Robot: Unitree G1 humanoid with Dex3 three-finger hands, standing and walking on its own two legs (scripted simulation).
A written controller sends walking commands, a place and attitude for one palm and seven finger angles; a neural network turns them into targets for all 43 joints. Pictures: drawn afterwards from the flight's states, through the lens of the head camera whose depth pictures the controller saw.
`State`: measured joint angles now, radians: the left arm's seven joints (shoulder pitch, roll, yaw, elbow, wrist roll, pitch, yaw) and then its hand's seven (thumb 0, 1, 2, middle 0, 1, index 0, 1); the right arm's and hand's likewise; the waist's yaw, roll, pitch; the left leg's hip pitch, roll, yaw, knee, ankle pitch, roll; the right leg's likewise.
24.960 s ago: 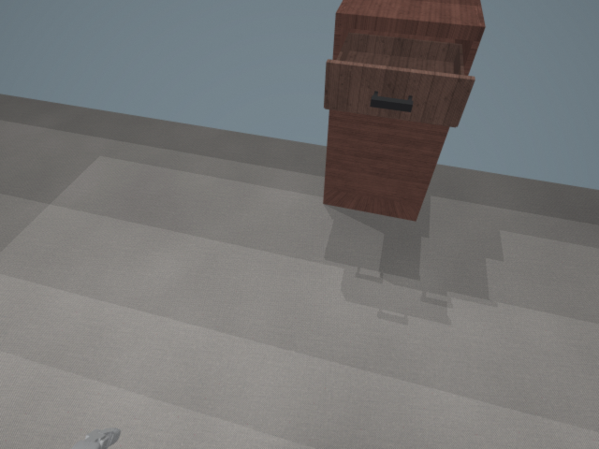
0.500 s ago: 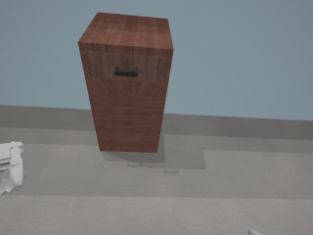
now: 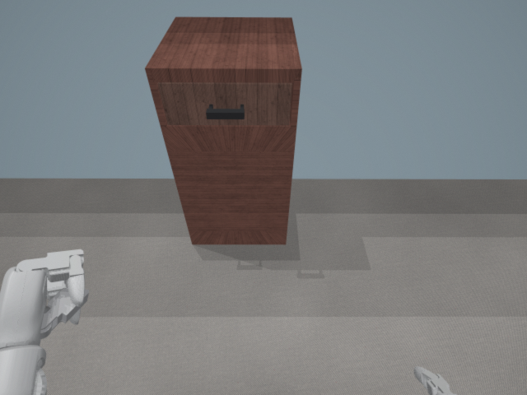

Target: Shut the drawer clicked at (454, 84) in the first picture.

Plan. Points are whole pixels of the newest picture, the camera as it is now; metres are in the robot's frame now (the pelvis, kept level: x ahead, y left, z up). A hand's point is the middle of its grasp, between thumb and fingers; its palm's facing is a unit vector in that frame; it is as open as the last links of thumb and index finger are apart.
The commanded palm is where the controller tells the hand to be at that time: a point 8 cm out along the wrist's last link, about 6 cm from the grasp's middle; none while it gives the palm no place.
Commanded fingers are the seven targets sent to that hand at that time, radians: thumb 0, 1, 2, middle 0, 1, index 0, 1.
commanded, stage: let the arm hang, fingers relaxed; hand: left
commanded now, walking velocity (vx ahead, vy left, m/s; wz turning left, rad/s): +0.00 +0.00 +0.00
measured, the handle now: (226, 110) +0.88 +0.17 -0.03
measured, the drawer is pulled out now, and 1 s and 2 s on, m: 0.00 0.00 0.00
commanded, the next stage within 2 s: look to check the result in 1.04 s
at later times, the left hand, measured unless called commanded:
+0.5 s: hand out of the picture -0.01 +0.20 -0.15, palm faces +0.05 -0.97 -0.23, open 5.1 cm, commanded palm none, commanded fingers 0.00 0.90 0.90 -0.24 -0.34 -0.24 -0.34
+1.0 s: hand out of the picture +0.01 +0.17 -0.16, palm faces +0.04 -0.98 -0.17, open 7.3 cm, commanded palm none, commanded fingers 0.00 0.90 0.90 -0.20 -0.30 -0.20 -0.30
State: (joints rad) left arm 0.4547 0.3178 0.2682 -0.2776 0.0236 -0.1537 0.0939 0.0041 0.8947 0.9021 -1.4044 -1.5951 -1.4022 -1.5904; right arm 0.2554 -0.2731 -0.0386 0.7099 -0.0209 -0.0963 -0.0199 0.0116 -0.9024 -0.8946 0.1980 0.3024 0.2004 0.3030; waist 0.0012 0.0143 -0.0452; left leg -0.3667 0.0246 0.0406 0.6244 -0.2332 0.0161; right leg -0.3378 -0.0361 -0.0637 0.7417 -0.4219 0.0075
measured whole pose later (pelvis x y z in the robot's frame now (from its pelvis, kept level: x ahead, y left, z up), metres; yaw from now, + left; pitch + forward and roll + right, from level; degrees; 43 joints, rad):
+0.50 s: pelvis +0.00 +0.00 +0.02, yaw +2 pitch -1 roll +0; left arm 0.29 0.20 0.01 1.08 0.01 0.02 0.02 0.01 0.91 0.90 -0.61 -0.78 -0.60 -0.75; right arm 0.31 -0.13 0.00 1.09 -0.02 0.02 -0.01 0.01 -0.91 -0.89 0.20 0.30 0.20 0.30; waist 0.00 0.01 0.06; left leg -0.23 -0.02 0.01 0.43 -0.19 0.03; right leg -0.21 0.01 -0.01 0.42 -0.20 -0.01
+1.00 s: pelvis +0.01 +0.01 +0.02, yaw +1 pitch -1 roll +0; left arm 0.27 0.13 0.01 1.16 0.02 0.00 0.03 0.01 0.92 0.90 -0.21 -0.30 -0.20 -0.30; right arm 0.29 -0.12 -0.01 1.14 -0.02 0.00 -0.03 0.00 -0.91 -0.89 0.19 0.30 0.20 0.30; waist -0.01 0.00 0.04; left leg -0.18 -0.02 0.04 0.40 -0.21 0.03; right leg -0.17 0.00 0.01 0.42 -0.22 0.00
